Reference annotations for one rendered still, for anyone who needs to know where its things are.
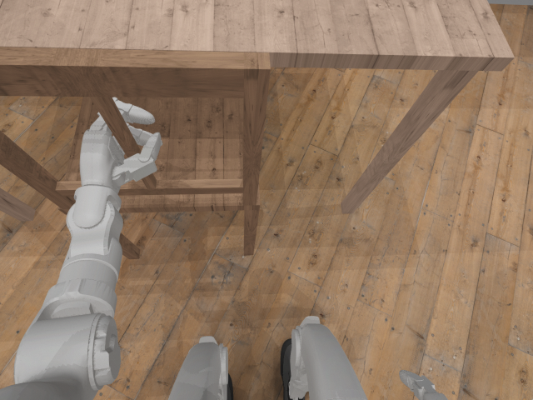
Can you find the right robot hand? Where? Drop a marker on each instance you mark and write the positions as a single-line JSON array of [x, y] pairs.
[[421, 386]]

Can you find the chair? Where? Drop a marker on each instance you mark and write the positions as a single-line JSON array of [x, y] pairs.
[[209, 107]]

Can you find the left robot hand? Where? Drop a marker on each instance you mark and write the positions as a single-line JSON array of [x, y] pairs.
[[101, 152]]

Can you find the robot left upper arm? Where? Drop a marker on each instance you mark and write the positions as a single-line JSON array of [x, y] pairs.
[[66, 358]]

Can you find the left robot thigh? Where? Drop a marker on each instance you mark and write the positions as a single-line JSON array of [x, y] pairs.
[[203, 371]]

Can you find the left robot forearm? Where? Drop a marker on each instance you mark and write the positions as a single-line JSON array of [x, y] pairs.
[[90, 271]]

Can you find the robot right foot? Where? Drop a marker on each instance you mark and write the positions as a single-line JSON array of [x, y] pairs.
[[286, 369]]

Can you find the table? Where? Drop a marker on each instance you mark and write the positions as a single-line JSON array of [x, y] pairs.
[[458, 38]]

